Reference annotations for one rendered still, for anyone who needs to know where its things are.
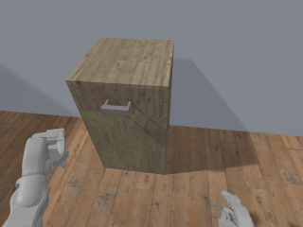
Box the left robot forearm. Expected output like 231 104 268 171
2 174 49 227

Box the right robot hand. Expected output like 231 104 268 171
218 191 255 227

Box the handle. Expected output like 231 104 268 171
100 99 132 115

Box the left robot hand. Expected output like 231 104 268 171
22 128 69 177

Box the drawer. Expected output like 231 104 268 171
72 84 164 117

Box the cabinet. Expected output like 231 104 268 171
65 38 174 175

